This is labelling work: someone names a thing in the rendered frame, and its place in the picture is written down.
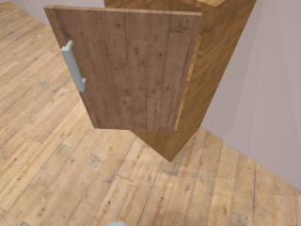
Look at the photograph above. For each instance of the handle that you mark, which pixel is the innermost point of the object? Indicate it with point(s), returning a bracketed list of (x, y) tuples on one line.
[(72, 66)]

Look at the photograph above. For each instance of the cupboard door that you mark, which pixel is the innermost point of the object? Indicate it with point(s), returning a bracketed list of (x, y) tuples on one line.
[(135, 62)]

